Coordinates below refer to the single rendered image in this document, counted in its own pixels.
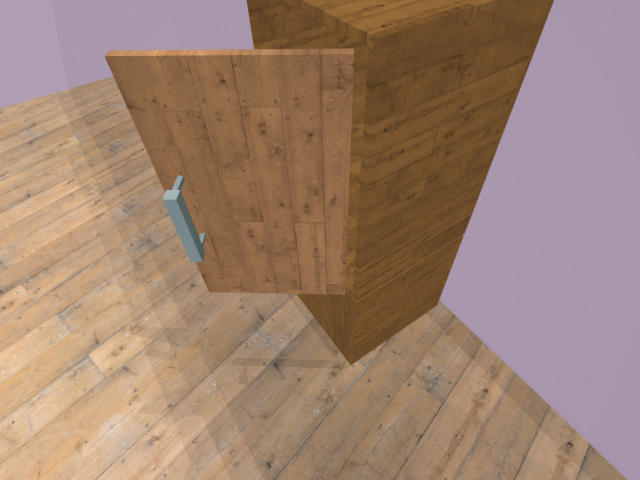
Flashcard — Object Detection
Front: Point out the handle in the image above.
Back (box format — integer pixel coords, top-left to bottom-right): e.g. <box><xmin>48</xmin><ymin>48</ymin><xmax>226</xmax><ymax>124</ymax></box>
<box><xmin>162</xmin><ymin>176</ymin><xmax>206</xmax><ymax>262</ymax></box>

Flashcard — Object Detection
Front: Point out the cupboard door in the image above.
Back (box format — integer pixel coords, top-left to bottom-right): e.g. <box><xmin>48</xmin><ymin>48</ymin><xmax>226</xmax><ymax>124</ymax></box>
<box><xmin>105</xmin><ymin>48</ymin><xmax>354</xmax><ymax>295</ymax></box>

